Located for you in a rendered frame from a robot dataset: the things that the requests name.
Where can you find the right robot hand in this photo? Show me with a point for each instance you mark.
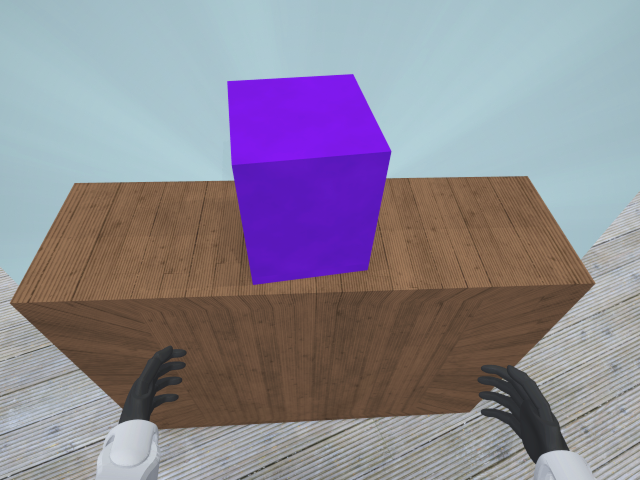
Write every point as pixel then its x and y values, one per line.
pixel 531 417

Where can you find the robot right forearm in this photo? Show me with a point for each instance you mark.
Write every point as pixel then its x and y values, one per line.
pixel 562 465

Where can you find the robot left forearm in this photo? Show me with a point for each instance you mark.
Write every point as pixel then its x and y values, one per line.
pixel 130 452

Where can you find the pedestal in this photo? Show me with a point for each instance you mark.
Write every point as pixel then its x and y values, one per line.
pixel 463 272

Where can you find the carton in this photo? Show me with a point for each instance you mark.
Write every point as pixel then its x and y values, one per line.
pixel 309 162

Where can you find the left robot hand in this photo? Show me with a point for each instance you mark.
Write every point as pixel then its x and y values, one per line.
pixel 141 399

